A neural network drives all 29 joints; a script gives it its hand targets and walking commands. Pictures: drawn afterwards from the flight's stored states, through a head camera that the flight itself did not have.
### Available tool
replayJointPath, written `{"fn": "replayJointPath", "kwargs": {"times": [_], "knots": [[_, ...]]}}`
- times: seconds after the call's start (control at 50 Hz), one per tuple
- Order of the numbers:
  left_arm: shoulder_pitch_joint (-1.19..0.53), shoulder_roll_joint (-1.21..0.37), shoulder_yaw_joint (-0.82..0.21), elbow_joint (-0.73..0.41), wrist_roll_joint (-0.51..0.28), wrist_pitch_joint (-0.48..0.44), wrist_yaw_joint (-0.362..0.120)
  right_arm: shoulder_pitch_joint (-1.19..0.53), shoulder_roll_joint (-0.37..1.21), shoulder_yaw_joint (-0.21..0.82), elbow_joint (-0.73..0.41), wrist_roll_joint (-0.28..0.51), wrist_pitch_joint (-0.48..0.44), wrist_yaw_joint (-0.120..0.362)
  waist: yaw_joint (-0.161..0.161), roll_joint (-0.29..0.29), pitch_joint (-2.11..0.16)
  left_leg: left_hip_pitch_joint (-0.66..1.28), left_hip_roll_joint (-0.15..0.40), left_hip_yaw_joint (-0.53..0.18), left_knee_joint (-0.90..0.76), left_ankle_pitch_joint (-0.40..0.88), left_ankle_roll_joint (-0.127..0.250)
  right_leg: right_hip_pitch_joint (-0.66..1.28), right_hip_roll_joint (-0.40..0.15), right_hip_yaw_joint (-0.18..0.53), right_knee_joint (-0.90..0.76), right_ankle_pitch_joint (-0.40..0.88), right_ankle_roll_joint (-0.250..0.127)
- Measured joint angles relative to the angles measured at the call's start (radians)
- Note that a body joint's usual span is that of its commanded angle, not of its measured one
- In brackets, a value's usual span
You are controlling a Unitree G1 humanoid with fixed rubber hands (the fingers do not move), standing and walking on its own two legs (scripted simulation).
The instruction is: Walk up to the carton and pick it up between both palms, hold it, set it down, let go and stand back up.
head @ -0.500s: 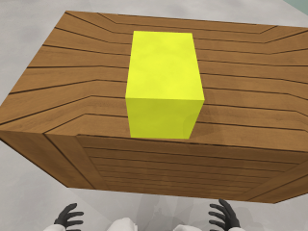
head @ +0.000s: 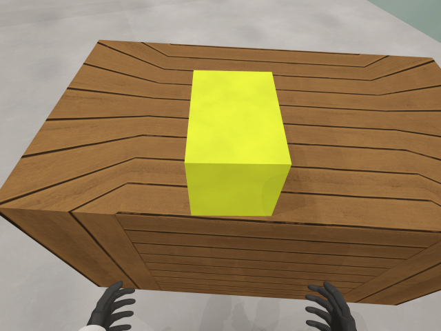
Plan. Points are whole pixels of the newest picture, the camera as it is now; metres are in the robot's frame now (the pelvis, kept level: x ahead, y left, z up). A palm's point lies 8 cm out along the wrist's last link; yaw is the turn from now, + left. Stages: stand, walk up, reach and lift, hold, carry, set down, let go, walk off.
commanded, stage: reach and lift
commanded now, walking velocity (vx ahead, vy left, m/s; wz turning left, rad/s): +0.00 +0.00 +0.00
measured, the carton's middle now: (232, 142) +0.48 +0.02 +0.03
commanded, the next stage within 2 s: none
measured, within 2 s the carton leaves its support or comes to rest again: neither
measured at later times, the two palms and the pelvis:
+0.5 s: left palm (108, 291) +0.18 +0.23 -0.04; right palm (342, 303) +0.18 -0.17 -0.02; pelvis +0.01 +0.01 +0.00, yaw +0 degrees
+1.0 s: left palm (106, 249) +0.23 +0.23 +0.02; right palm (340, 260) +0.23 -0.16 +0.03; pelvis +0.02 +0.01 +0.00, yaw +0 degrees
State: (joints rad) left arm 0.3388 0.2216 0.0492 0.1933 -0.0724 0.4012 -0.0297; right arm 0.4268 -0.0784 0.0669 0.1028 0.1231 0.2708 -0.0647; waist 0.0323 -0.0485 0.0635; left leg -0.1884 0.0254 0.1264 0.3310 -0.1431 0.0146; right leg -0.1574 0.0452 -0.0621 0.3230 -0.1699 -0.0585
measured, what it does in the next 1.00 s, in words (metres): stands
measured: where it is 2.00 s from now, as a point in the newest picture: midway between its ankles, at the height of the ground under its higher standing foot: outside the picture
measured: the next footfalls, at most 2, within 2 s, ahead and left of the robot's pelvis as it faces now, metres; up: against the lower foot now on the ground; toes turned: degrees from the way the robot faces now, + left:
none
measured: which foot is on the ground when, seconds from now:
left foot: down 0.00-1.00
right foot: down 0.00-1.00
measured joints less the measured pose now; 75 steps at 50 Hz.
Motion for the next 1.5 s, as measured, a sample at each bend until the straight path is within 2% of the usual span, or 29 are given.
{"fn": "replayJointPath", "kwargs": {"times": [0.1, 0.18, 0.34, 0.44, 0.58, 0.72, 0.92, 1.0, 1.12, 1.34, 1.5], "knots": [[0.011, 0.027, -0.042, -0.035, -0.031, -0.095, 0.021, -0.014, 0.016, -0.032, 0.033, 0.004, -0.058, 0.006, -0.001, 0.000, -0.013, -0.007, -0.001, -0.008, 0.009, -0.004, 0.002, 0.002, -0.001, -0.008, -0.003, 0.000, 0.000], [-0.005, 0.026, -0.061, -0.048, -0.041, -0.135, 0.024, -0.019, 0.014, -0.031, 0.053, 0.007, -0.087, 0.008, -0.008, 0.017, -0.012, 0.017, -0.006, -0.007, 0.007, -0.007, 0.007, 0.025, -0.005, -0.007, -0.004, -0.003, 0.005], [-0.003, 0.009, -0.069, -0.036, -0.052, -0.161, 0.037, 0.012, -0.002, -0.009, 0.038, 0.012, -0.123, 0.012, -0.021, 0.043, -0.032, 0.060, -0.012, 0.005, -0.004, -0.017, 0.014, 0.062, -0.011, 0.006, -0.010, -0.011, 0.013], [-0.025, 0.004, -0.081, -0.023, -0.069, -0.191, 0.053, -0.012, -0.005, -0.024, -0.004, -0.006, -0.141, 0.010, -0.010, 0.033, -0.032, 0.051, -0.013, 0.010, 0.003, -0.021, 0.017, 0.047, -0.013, 0.011, 0.006, -0.018, 0.014], [-0.028, -0.005, -0.095, -0.072, -0.069, -0.231, 0.078, -0.067, -0.006, -0.030, -0.027, 0.025, -0.171, 0.013, -0.002, 0.003, -0.050, 0.039, -0.012, 0.007, -0.008, -0.018, 0.012, 0.039, -0.010, 0.009, -0.011, -0.012, 0.011], [-0.009, -0.005, -0.078, -0.138, -0.049, -0.270, 0.084, -0.061, 0.000, -0.021, -0.004, 0.047, -0.218, 0.004, 0.004, 0.003, -0.056, 0.046, -0.010, -0.001, -0.007, -0.026, 0.009, 0.060, -0.007, 0.002, -0.033, -0.010, 0.010], [-0.069, 0.016, -0.079, -0.131, -0.092, -0.311, 0.089, -0.109, 0.000, -0.036, -0.049, 0.044, -0.248, -0.012, 0.005, 0.028, -0.066, 0.025, -0.010, 0.007, 0.010, -0.036, 0.013, 0.031, -0.009, 0.010, -0.006, -0.023, 0.013], [-0.116, 0.007, -0.068, -0.137, -0.089, -0.325, 0.076, -0.160, -0.012, -0.032, -0.061, 0.056, -0.257, -0.017, 0.001, 0.029, -0.065, 0.034, -0.011, 0.006, 0.002, -0.031, 0.014, 0.039, -0.010, 0.010, -0.012, -0.019, 0.014], [-0.185, -0.011, -0.045, -0.143, -0.073, -0.299, 0.070, -0.224, -0.013, -0.049, -0.044, 0.076, -0.243, -0.035, 0.005, 0.016, -0.061, 0.059, -0.011, 0.003, -0.002, -0.030, 0.012, 0.066, -0.008, 0.008, -0.018, -0.019, 0.012], [-0.352, -0.019, -0.012, -0.173, -0.072, -0.109, 0.080, -0.388, -0.037, -0.082, -0.036, 0.106, -0.113, -0.065, -0.002, 0.015, -0.042, 0.069, -0.014, 0.008, -0.014, -0.018, 0.014, 0.066, -0.012, 0.012, -0.011, -0.015, 0.014], [-0.507, -0.034, 0.038, -0.128, -0.063, -0.017, 0.070, -0.547, -0.071, -0.092, 0.014, 0.107, -0.042, -0.068, -0.011, 0.025, -0.019, 0.067, -0.015, 0.011, -0.027, -0.005, 0.016, 0.059, -0.012, 0.015, -0.015, -0.005, 0.015]]}}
